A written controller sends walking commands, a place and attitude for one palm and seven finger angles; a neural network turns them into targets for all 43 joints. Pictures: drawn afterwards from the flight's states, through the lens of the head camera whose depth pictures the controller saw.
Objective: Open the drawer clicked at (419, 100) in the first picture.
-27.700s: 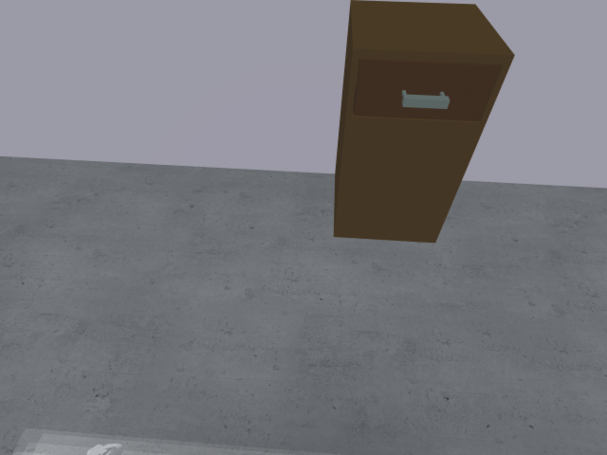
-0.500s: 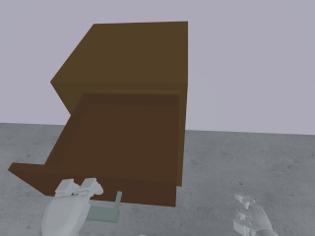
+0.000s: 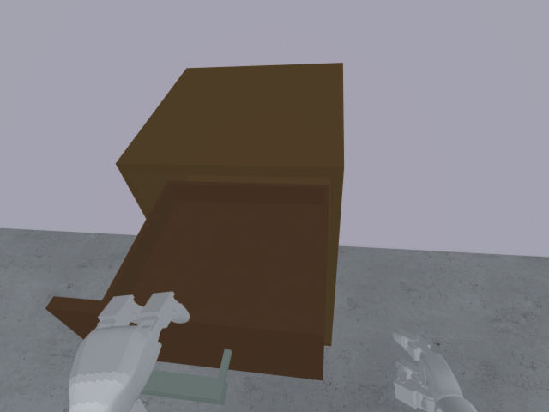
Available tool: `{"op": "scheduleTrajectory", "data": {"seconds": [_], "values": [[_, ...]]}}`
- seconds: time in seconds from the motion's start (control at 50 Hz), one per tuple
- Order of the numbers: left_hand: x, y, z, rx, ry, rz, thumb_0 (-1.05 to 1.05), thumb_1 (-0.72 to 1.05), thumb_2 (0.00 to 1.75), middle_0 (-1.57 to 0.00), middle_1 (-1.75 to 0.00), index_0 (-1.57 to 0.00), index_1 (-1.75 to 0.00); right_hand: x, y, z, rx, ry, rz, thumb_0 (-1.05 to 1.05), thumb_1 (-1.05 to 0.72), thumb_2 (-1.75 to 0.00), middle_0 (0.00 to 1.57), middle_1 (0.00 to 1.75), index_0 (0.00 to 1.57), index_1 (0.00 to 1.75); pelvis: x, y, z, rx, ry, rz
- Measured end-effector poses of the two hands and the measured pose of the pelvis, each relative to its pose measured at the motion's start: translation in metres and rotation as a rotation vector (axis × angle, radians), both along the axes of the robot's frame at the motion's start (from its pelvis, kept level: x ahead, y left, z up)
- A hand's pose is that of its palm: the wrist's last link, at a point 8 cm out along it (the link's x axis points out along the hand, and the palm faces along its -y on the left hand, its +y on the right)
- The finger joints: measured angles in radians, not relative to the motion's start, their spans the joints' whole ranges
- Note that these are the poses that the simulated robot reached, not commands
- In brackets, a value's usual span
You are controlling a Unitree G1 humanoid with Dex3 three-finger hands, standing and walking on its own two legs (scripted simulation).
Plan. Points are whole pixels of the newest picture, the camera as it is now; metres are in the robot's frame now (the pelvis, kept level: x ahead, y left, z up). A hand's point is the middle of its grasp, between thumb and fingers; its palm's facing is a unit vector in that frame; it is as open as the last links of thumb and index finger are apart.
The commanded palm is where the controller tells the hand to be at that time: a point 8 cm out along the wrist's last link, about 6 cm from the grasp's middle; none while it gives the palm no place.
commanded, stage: lift the hand off the handle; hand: left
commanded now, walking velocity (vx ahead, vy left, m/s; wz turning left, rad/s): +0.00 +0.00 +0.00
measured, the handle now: (185, 369) +0.19 +0.18 -0.03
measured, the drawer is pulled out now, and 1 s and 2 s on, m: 0.30 0.30 0.30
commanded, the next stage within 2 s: draw the hand back to the body in 0.30 s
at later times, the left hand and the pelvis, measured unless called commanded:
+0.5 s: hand (131, 365) +0.14 +0.18 +0.11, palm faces +0.08 -0.19 -0.98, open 13.8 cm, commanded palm +0.12 +0.18 +0.17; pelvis -0.01 -0.01 +0.02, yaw +0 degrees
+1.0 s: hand (89, 341) +0.16 +0.23 +0.13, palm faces +0.08 -0.14 -0.99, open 13.8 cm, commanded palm +0.13 +0.23 +0.19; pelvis +0.00 +0.00 +0.03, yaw +1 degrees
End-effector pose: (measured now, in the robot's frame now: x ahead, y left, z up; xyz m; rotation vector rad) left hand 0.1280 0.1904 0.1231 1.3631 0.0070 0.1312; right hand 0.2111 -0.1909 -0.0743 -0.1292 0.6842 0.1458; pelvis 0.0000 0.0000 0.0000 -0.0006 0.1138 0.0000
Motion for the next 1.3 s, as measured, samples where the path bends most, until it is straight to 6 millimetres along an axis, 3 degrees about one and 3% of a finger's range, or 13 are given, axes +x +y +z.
{"op": "scheduleTrajectory", "data": {"seconds": [0.1, 0.26, 0.4, 0.54, 1.02, 1.08, 1.14, 1.2, 1.3], "values": [[0.005, -0.002, 0.022, 0.001, -0.057, 0.001, -0.01, -0.49, 0.3, -0.34, -1.22, -0.35, -1.21, 0.0, 0.001, 0.006, 0.022, -0.009, -0.002, 0.01, -0.91, -0.9, 0.2, 0.3, 0.2, 0.3, 0.0, 0.0, 0.004, 0.0, -0.02, -0.002], [-0.002, -0.003, 0.04, -0.002, -0.027, -0.003, 0.0, -0.49, 0.3, -0.32, -1.21, -0.33, -1.2, -0.001, 0.0, 0.019, 0.036, -0.031, -0.001, 0.01, -0.91, -0.9, 0.2, 0.3, 0.2, 0.3, -0.001, -0.002, 0.013, 0.0, -0.053, -0.008], [-0.011, 0.001, 0.037, -0.005, 0.022, 0.013, 0.0, -0.49, 0.3, -0.32, -1.21, -0.32, -1.2, -0.002, -0.006, 0.025, 0.007, -0.032, 0.006, 0.01, -0.91, -0.9, 0.2, 0.3, 0.2, 0.3, -0.005, -0.005, 0.016, -0.003, -0.069, -0.005], [-0.005, 0.003, 0.04, 0.018, -0.001, -0.01, -0.01, -0.49, 0.3, -0.32, -1.21, -0.32, -1.2, -0.006, -0.01, 0.023, -0.024, -0.01, -0.004, 0.01, -0.91, -0.9, 0.2, 0.3, 0.2, 0.3, -0.007, -0.006, 0.018, -0.006, -0.075, -0.003], [0.004, 0.046, 0.061, 0.057, 0.022, 0.039, 0.0, -0.49, 0.3, -0.32, -1.2, -0.32, -1.2, 0.004, -0.001, 0.029, -0.053, 0.017, -0.022, 0.01, -0.91, -0.9, 0.2, 0.3, 0.2, 0.3, 0.001, 0.006, 0.028, -0.013, -0.09, 0.011], [0.006, 0.05, 0.057, -0.506, -0.053, 0.082, -0.01, -0.48, 0.31, -0.31, -1.2, -0.32, -1.19, 0.004, 0.002, 0.036, -0.045, -0.045, -0.068, 0.02, -0.91, -0.9, 0.2, 0.3, 0.2, 0.3, 0.001, 0.007, 0.029, -0.008, -0.127, 0.027], [0.006, 0.049, 0.055, -0.829, -0.143, 0.097, -0.01, -0.44, 0.32, -0.31, -1.17, -0.32, -1.17, 0.0, 0.005, 0.042, -0.063, -0.097, -0.102, 0.01, -0.91, -0.9, 0.2, 0.3, 0.2, 0.3, 0.006, 0.006, 0.031, -0.004, -0.146, 0.04], [0.007, 0.051, 0.062, -0.945, -0.226, 0.079, -0.01, -0.38, 0.35, -0.31, -1.14, -0.31, -1.13, -0.005, 0.007, 0.044, -0.081, -0.109, -0.103, 0.01, -0.91, -0.9, 0.2, 0.3, 0.2, 0.3, 0.011, 0.005, 0.033, -0.003, -0.155, 0.05], [0.011, 0.063, 0.074, -0.958, -0.293, 0.074, -0.01, -0.25, 0.41, -0.3, -1.05, -0.3, -1.04, -0.009, 0.004, 0.041, -0.095, -0.084, -0.095, 0.01, -0.91, -0.9, 0.2, 0.3, 0.2, 0.3, 0.015, 0.003, 0.035, -0.005, -0.16, 0.057]]}}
